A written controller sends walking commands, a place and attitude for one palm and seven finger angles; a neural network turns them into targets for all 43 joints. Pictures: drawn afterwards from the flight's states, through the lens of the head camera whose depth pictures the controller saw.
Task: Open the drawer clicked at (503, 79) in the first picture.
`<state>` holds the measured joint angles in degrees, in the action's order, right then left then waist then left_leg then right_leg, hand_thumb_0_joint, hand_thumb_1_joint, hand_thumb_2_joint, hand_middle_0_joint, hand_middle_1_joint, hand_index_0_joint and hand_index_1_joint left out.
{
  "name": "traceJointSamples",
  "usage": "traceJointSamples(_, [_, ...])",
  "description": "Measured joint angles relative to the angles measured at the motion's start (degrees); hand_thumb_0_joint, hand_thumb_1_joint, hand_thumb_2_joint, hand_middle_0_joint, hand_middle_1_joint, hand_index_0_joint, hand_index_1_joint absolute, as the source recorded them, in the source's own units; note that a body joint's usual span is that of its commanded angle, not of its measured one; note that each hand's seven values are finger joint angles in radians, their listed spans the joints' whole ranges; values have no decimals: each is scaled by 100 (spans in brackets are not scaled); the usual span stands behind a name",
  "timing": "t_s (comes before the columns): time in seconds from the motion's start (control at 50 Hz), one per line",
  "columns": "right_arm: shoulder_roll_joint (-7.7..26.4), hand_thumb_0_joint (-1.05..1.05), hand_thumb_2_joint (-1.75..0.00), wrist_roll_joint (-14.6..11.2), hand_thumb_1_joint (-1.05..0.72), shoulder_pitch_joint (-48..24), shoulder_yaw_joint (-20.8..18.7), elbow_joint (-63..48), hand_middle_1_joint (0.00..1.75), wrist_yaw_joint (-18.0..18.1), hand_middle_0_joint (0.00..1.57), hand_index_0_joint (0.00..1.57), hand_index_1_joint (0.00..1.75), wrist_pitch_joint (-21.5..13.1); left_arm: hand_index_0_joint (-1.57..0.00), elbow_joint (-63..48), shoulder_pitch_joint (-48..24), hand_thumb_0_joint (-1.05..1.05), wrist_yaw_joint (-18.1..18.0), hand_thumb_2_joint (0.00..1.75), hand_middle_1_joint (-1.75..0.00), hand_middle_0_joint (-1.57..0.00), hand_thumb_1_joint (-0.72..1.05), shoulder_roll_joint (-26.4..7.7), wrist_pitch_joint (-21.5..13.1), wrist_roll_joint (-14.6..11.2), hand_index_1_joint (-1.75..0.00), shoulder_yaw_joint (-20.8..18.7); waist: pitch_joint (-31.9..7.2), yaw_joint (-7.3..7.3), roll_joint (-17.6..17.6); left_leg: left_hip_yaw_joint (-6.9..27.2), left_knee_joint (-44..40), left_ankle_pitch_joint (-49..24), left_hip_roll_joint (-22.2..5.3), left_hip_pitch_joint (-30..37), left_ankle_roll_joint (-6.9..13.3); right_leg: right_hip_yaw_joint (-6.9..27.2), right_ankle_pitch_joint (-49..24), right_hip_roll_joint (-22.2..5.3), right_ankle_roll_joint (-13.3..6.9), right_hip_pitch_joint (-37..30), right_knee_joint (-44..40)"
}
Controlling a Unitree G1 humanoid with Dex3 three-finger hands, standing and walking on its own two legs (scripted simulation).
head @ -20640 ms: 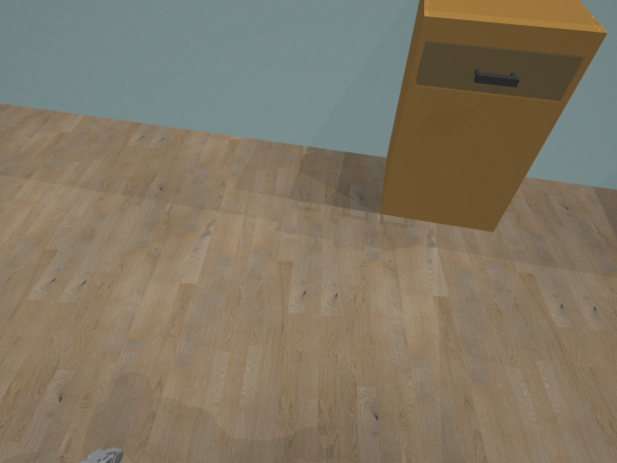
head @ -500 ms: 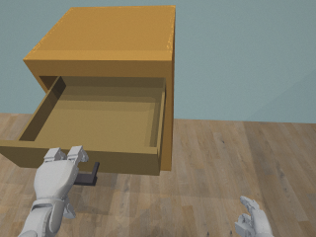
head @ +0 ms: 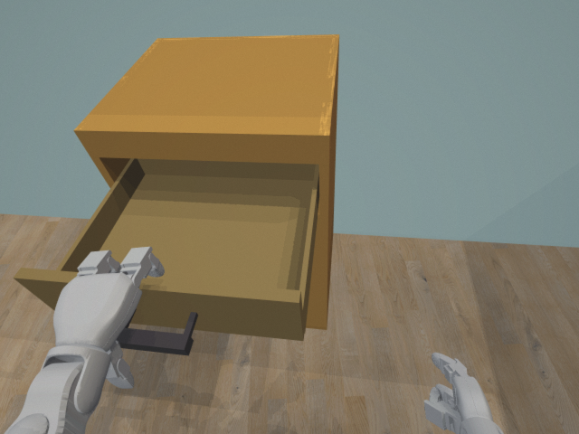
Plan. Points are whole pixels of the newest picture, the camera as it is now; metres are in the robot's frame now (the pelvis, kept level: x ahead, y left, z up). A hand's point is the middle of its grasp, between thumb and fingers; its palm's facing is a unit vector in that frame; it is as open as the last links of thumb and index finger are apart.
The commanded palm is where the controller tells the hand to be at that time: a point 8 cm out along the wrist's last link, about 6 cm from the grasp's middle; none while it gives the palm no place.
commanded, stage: lift the hand off the handle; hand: left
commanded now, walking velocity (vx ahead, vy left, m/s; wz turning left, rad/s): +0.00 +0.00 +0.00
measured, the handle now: (156, 328) +0.26 +0.27 -0.05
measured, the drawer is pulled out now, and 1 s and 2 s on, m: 0.30 0.30 0.30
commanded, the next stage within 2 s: draw the hand back to the body in 0.30 s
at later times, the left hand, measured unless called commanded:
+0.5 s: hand (117, 315) +0.22 +0.24 +0.09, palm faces +0.05 -0.08 -1.00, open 13.8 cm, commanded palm +0.19 +0.25 +0.15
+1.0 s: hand (78, 332) +0.19 +0.27 +0.11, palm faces +0.07 -0.06 -1.00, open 13.8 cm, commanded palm +0.15 +0.27 +0.17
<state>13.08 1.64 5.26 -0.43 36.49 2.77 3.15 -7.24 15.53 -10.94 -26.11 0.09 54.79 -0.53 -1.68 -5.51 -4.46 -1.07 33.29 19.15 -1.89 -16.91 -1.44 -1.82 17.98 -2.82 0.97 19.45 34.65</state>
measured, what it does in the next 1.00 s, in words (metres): stands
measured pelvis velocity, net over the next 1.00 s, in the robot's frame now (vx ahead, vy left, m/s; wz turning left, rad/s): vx -0.01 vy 0.00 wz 0.00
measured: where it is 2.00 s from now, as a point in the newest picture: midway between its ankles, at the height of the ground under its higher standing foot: outside the picture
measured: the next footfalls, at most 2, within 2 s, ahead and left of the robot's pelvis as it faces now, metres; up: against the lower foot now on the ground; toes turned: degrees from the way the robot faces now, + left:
none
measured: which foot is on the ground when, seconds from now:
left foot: down 0.00-1.00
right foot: down 0.00-1.00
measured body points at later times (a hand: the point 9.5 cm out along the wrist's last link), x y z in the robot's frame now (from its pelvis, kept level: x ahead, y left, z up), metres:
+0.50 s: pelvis +0.00 +0.00 +0.01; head +0.01 -0.04 +0.46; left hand +0.21 +0.25 +0.15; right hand +0.22 -0.21 -0.09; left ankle -0.02 +0.14 -0.73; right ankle +0.00 -0.13 -0.73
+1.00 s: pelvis -0.01 +0.00 +0.01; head -0.01 -0.03 +0.46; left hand +0.18 +0.27 +0.17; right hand +0.21 -0.21 -0.09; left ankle -0.02 +0.14 -0.73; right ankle +0.00 -0.13 -0.73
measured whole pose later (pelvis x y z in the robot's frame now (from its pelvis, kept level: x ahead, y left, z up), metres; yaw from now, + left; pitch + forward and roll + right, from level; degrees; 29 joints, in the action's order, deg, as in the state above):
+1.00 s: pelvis -0.01 +0.00 +0.01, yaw +0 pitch -1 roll +0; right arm 14.3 0.7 5.1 0.2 36.2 2.7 3.0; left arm -17.6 21.6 -5.1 -30.6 -2.0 48.9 -6.7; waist 1.1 -6.4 -5.2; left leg -0.8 27.2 15.2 -1.8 -10.9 -1.3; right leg -2.2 13.7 -2.6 1.1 12.9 27.8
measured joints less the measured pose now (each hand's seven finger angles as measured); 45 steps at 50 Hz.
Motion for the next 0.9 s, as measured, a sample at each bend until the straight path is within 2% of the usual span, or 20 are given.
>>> traceJointSamples(0.26, [120, 1, -90, -46, -91, -9, -1, 12, 30, -36, 20, 20, 30, 57, -32, -631, 95, 0, 424, 30, -120, -32, -49, -206, 25, -291, -120, -182, 109, -75, -103, 40, -428, -185, 18, 418, 2, -58, -163, -8, 9, -441, -424])
traceJointSamples(0.38, [126, 1, -90, -60, -91, -49, 24, -40, 30, -80, 20, 20, 30, 62, -32, -670, 95, 0, 577, 30, -120, -32, -49, -120, 71, -314, -120, -110, 146, -88, -110, 39, -538, -259, 21, 500, 4, -60, -234, -6, 9, -522, -532])
traceJointSamples(0.46, [106, 1, -90, -38, -91, -64, 36, -39, 30, -92, 20, 20, 30, 53, -32, -648, 68, 0, 566, 30, -120, -32, -49, -90, -11, -231, -120, -12, 163, -104, -91, 36, -567, -292, 18, 512, 0, -58, -269, -2, 3, -532, -561])
traceJointSamples(0.54, [67, 1, -90, -44, -91, -74, 53, -21, 30, -91, 20, 20, 30, 59, -32, -705, 139, 0, 490, 30, -120, -32, -49, -156, -93, -220, -120, -91, 174, -102, -74, 22, -587, -310, 2, 541, -7, -44, -296, 16, -6, -556, -587])
traceJointSamples(0.72, [104, 1, -90, -81, -91, -36, 64, -13, 30, -74, 20, 20, 30, 52, -32, -800, 303, 0, 584, 30, -120, -32, -49, -274, 37, -416, -120, -352, 213, -92, -105, 30, -634, -365, 6, 608, -1, -52, -359, 14, 1, -637, -655])
traceJointSamples(0.9, [140, 1, -90, -72, -91, -23, 60, -12, 30, -4, 20, 20, 30, -11, -32, -880, 402, 0, 631, 30, -120, -32, -49, -369, -196, -477, -120, -413, 279, -102, -95, 38, -620, -399, 15, 600, 10, -57, -409, 6, 11, -648, -675])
